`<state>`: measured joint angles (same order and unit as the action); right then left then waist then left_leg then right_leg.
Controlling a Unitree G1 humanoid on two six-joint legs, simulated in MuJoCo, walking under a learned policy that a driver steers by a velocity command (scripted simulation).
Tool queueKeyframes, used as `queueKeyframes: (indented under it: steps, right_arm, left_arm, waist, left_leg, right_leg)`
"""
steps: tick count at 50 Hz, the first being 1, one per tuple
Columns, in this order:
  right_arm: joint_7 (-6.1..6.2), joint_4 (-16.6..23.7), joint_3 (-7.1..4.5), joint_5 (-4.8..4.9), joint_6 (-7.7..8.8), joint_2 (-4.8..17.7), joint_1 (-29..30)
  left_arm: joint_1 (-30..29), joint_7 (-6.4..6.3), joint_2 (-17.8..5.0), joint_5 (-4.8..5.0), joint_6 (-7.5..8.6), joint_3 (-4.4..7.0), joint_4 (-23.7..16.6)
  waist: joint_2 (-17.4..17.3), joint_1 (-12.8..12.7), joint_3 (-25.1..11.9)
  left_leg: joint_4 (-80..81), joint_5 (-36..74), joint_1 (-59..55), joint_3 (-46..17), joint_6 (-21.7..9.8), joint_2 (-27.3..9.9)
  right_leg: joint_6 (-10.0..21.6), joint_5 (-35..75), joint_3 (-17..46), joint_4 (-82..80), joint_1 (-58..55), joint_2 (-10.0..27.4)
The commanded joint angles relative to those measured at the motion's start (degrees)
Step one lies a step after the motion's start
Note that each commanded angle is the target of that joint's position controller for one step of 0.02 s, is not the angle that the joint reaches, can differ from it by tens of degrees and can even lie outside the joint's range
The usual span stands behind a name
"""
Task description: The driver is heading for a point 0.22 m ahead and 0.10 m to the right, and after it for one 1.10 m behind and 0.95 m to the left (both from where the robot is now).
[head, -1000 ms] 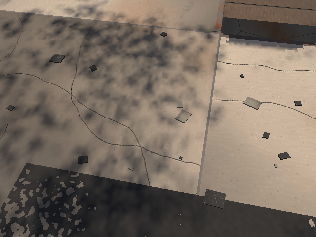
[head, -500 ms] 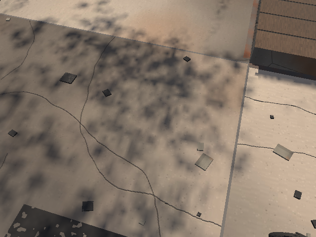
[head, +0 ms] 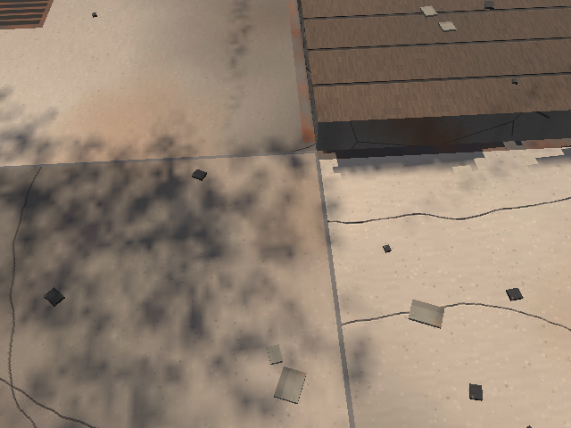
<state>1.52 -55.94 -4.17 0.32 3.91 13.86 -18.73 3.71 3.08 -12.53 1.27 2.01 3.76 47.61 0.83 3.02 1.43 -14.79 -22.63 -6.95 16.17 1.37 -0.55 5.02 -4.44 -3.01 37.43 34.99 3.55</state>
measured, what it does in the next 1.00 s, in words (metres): walks ahead, turning left: right foot, then left foot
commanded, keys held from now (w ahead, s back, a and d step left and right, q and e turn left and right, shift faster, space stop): q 1.00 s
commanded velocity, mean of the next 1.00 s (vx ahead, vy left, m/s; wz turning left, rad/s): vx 0.12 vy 0.00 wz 0.33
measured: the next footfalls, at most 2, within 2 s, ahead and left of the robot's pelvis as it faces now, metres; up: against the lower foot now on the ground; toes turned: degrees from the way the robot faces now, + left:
right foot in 0.04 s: +0.20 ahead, -0.11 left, +0.00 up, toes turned -5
left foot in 0.60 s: +0.26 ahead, +0.11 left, +0.00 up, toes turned +14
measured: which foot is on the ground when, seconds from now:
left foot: down 0.00-0.06, up 0.08-0.58, down 0.60-1.00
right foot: up 0.00-0.02, down 0.04-0.62, up 0.64-1.00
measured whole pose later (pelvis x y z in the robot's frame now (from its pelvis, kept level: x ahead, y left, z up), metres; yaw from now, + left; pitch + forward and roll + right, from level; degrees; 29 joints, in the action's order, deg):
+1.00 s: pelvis +0.23 +0.00 +0.01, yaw +24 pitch +3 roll -1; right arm 1.9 -41.7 -5.2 0.4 -1.5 17.2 -7.6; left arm 3.9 -2.1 -16.6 0.5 0.1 4.8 49.0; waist 0.1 0.9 1.8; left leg -27.9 -10.5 20.2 -9.1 -2.2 4.9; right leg -4.2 -19.9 5.5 41.6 25.0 -1.1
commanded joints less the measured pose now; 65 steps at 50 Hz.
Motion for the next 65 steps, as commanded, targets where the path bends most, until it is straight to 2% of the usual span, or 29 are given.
queueKeyframes:
  steps: [1, 2, 3, 4, 5, 6, 7, 10, 13, 18, 27, 29, 30, 31, 32, 33, 34, 35, 37, 43, 49, 52, 53, 54, 55, 56, 57, 59, 65]
  right_arm:
    - [0.66, 2.77, -2.45, 0.59, -0.75, 11.64, 1.52]
    - [0.51, 2.69, -1.99, 0.82, -0.72, 11.14, 1.92]
    - [-0.02, 4.05, -0.7, -1.15, 0.11, 7.4, 0.45]
    - [-1.35, 3.17, 1.37, 0.0, 1.69, 1.95, -7.66]
    - [-1.66, 2.42, -0.41, 2.6, 2.67, 8.12, -1.53]
    - [-1.57, 3.98, -0.58, 3.92, 2.67, 7.92, 3.24]
    - [-0.96, 3.57, -0.54, 2.87, 2.16, 6.85, 4.57]
    - [0.07, 1.09, -1.3, 1.4, -1.23, 5.41, 0.27]
    - [0.57, 1.51, -1.63, 0.93, -2.52, 4.87, 0.21]
    - [-0.15, 5.51, -1.4, 0.49, -3.22, 4.58, 6.99]
    - [-2.86, 11.83, -1.63, 0.8, -4.46, 5.0, 11.93]
    - [-3.36, 11.45, -2.15, 0.73, -4.03, 5.7, 7.74]
    - [-2.7, 11.04, -3.59, 0.3, -3.7, 9.75, 4.08]
    - [-1.39, 11.41, -5.56, -0.73, -3.59, 17.47, 1.0]
    - [-1.56, 12.07, -4.65, -2.04, -3.29, 16.53, -0.2]
    - [-2.09, 13.06, -3.85, -1.58, -2.73, 14.14, 1.9]
    - [-1.83, 13.92, -3.64, -0.61, -2.34, 12.76, 5.99]
    - [-1.49, 14.51, -3.37, 0.49, -2.46, 11.45, 9.04]
    - [-0.63, 15.38, -2.97, 0.58, -3.1, 10.56, 11.24]
    - [0.62, 16.27, -3.57, 0.29, -3.9, 12.69, 9.99]
    - [0.61, 17.94, -3.28, -0.02, -4.98, 12.66, 11.88]
    - [0.91, 19.23, -2.82, 0.62, -5.72, 12.23, 13.91]
    - [1.16, 19.64, -2.48, 0.83, -6.02, 11.28, 13.63]
    - [1.16, 20.06, -1.65, 0.45, -6.13, 8.16, 11.37]
    - [0.9, 22.19, -1.85, 0.73, -5.53, 8.06, 9.72]
    - [0.46, 21.24, -3.27, 0.0, -4.87, 13.47, 9.36]
    - [0.21, 19.75, -4.28, 0.65, -5.07, 15.57, 8.43]
    - [0.43, 18.28, -3.98, 0.44, -6.38, 12.86, 7.29]
    - [-0.59, 23.2, -1.88, 0.96, -6.47, 8.05, 13.63]
  left_arm:
    - [4.73, 0.47, -7.56, -0.05, 0.62, 2.74, -3.66]
    - [13.43, -0.3, -10.58, -0.39, 0.73, 4.41, -1.4]
    - [20.24, -1.87, -15.78, -1.2, 0.66, 5.3, 0.79]
    - [18.49, -1.8, -17.58, -2.09, 1.12, 4.65, -0.19]
    - [19.52, -1.65, -12.89, -2.1, 1.2, 3.37, -0.38]
    - [15.05, -1.73, -10.77, -1.89, 1.7, 2.72, -0.47]
    - [10.39, -1.56, -9.15, -1.33, 2.28, 2.14, -0.74]
    - [4.89, -1.69, -5.88, -2.62, 3.24, 1.25, -0.24]
    - [3.17, -2.89, -7.15, -3.36, 3.58, 1.24, 0.59]
    - [2.58, -5.53, -8.8, -2.47, 1.37, 1.53, 1.15]
    - [2.68, -6.48, -11.66, -0.66, -2.4, 2.61, 0.83]
    - [1.6, -6.82, -11.91, 0.22, -2.86, 2.74, 0.48]
    - [4.06, -6.63, -11.3, -0.3, -2.7, 2.72, 0.88]
    - [2.45, -6.09, -8.53, -2.76, -2.12, 1.87, -2.0]
    - [-0.46, -5.4, -7.16, -3.11, -1.52, 1.26, -3.87]
    - [-1.51, -4.58, -8.86, -1.41, -1.31, 1.82, -3.28]
    - [-2.15, -4.52, -8.86, -0.17, -1.32, 1.95, -2.99]
    - [-1.79, -5.08, -9.06, -0.57, -1.58, 2.19, -2.08]
    - [-1.06, -5.84, -10.04, -1.46, -2.16, 2.72, -1.8]
    - [-1.26, -6.31, -7.9, -1.08, -2.06, 1.99, -1.96]
    - [-0.55, -5.07, -9.17, -0.69, -0.8, 2.13, -2.21]
    - [4.3, -4.01, -9.58, -0.56, 0.33, 2.39, -1.19]
    - [6.65, -3.83, -10.9, -0.83, 0.47, 2.85, -0.45]
    - [7.97, -4.15, -15.09, -1.98, 0.18, 3.75, -0.58]
    - [6.44, -4.28, -18.54, -3.83, -0.34, 4.2, -0.89]
    - [3.79, -4.41, -15.32, -4.22, -0.15, 3.41, -2.87]
    - [0.85, -4.78, -12.19, -3.65, -0.2, 2.62, -4.17]
    - [-1.34, -5.37, -9.96, -1.67, -0.61, 1.9, -4.95]
    - [5.57, -6.67, -12.97, -2.01, -2.01, 2.5, -4.16]
  waist:
    - [-6.71, -7.01, -2.76]
    - [-4.87, -11.71, -7.2]
    - [6.9, -11.29, -13.78]
    - [13.97, -5.99, -24.72]
    - [2.5, -9.91, -24.92]
    - [2.87, -8.85, -16.32]
    - [-1.23, -6.14, -10.86]
    - [1.66, -1.23, -6.99]
    - [2.89, 0.32, -5.83]
    - [4.13, -1.9, -4.83]
    - [5.05, -3.25, -3.09]
    - [3.96, -0.24, -5.24]
    - [-1.29, 0.88, -8.13]
    - [-15.5, 0.13, -11.48]
    - [-16.9, 0.83, -18.36]
    - [-9.04, 1.09, -17.61]
    - [-6.42, -0.58, -13.29]
    - [-3.33, -1.98, -9.49]
    - [-5.73, -3.69, -8.38]
    - [-8.27, -2.74, -9.14]
    - [-11.07, -2.14, -7.86]
    - [-11.24, -4.93, -8.26]
    - [-9.63, -5.66, -8.41]
    - [0.94, -4.04, -9.54]
    - [16.69, -1.26, -7.14]
    - [12.79, -1.78, -6.86]
    - [8.16, -1.0, -5.99]
    - [6.41, -1.1, -3.43]
    - [8.67, -5.92, -4.35]
  left_leg:
    - [-16.4, 68.39, 1.5, -2.92, -6.97, -15.79]
    - [-28.79, 63.08, 7.88, -2.4, -4.72, -13.02]
    - [-48.42, 25.35, 25.1, -2.92, -2.12, -8.1]
    - [-66.83, -16.25, 41.16, -12.57, 0.23, 2.43]
    - [-68.89, -14.01, 41.34, -22.82, -0.74, 0.34]
    - [-65.74, -10.69, 44.16, -22.63, -1.57, -1.73]
    - [-60.05, -6.99, 42.71, -21.27, -1.5, -4.72]
    - [-54.04, 0.33, 32.71, -21.02, -0.98, -6.06]
    - [-49.06, 6.44, 34.0, -20.7, 0.16, -5.1]
    - [-36.3, 14.37, 37.74, -17.97, 1.08, -5.96]
    - [-24.69, 4.53, 37.54, -12.47, -2.06, -3.29]
    - [-13.84, 13.08, 28.46, -10.49, -4.65, -0.45]
    - [-9.35, 30.07, 18.78, -15.76, -7.45, -1.56]
    - [-11.82, 61.69, 5.22, -34.5, -15.27, -14.65]
    - [-9.3, 63.76, -0.83, -48.46, -25.57, -22.59]
    - [-8.39, 57.94, 1.04, -43.4, -24.05, -21.03]
    - [-8.17, 50.27, 4.94, -37.69, -20.42, -17.34]
    - [-7.26, 43.49, 9.06, -34.22, -17.2, -14.3]
    - [-5.79, 39.02, 15.26, -31.91, -15.43, -11.33]
    - [-5.47, 30.23, 15.93, -34.1, -14.7, -9.67]
    - [-6.2, 22.09, 18.93, -40.59, -13.73, -8.64]
    - [-9.87, 25.09, 19.47, -42.55, -11.39, -6.55]
    - [-12.43, 20.68, 22.45, -41.28, -8.96, -4.25]
    - [-23.55, 6.05, 30.35, -34.81, -5.7, 1.32]
    - [-34.42, -14.25, 42.25, -25.64, -2.64, 9.95]
    - [-47.21, -13.97, 43.51, -26.47, -0.89, 5.2]
    - [-51.81, -9.42, 42.56, -25.92, -0.32, 4.1]
    - [-56.15, -2.77, 44.23, -24.09, 1.81, 3.12]
    - [-42.62, 0.9, 44.11, -18.48, 4.41, -0.64]
  right_leg:
    - [3.5, -6.27, -4.59, -1.86, -11.45, -5.87]
    - [5.52, 2.4, -2.41, -8.3, -25.98, -6.86]
    - [9.14, 21.23, 14.45, -6.15, -45.08, 5.96]
    - [21.77, 31.03, 42.75, -12.42, -58.98, 22.1]
    - [18.36, 36.26, 35.21, -13.6, -54.51, 19.89]
    - [15.32, 38.67, 23.35, -13.03, -46.91, 17.8]
    - [11.91, 34.93, 17.26, -15.11, -38.02, 14.76]
    - [8.74, 32.55, 8.19, -20.82, -23.63, 10.99]
    - [8.64, 36.21, 2.05, -22.7, -22.1, 10.11]
    - [7.2, 27.88, -3.02, -23.49, -27.25, 10.14]
    - [5.76, 26.47, -2.62, -14.73, -35.39, 15.76]
    - [1.93, 29.53, -5.42, -6.25, -33.85, 13.24]
    - [-2.17, 23.64, -7.67, 3.66, -28.76, 8.8]
    - [-7.21, -6.37, -9.62, 21.3, -10.99, 0.8]
    - [-8.43, -36.48, 0.57, 33.78, -0.19, -7.01]
    - [-7.57, -35.38, 6.68, 37.68, 2.18, -4.3]
    - [-6.84, -30.34, 7.07, 36.23, 3.93, -2.91]
    - [-7.09, -25.89, 6.65, 32.34, 4.39, -1.9]
    - [-7.86, -20.65, 6.13, 28.45, -0.45, -2.09]
    - [-9.82, -15.65, 7.26, 13.89, -3.74, -3.83]
    - [-9.13, -15.76, 7.89, 2.91, -10.24, -5.4]
    - [-7.39, -9.61, 6.79, -10.89, -18.11, -5.83]
    - [-6.17, -3.91, 7.74, -16.56, -23.81, -3.23]
    - [-2.09, 0.96, 18.11, -18.91, -31.02, 8.64]
    - [8.28, 13.57, 32.76, -20.74, -31.12, 19.14]
    - [12.43, 14.22, 33.23, -21.02, -28.56, 22.14]
    - [9.89, 12.29, 25.86, -20.01, -26.79, 18.19]
    - [5.61, 7.85, 16.83, -19.23, -26.61, 12.13]
    - [7.51, 12.13, 9.27, -19.54, -34.24, 12.59]
Keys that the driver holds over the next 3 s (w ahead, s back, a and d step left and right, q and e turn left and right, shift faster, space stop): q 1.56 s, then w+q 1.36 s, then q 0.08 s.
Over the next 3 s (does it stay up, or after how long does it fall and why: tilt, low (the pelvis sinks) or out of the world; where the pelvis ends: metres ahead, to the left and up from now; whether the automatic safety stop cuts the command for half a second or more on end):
stays up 0.43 0.60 0.00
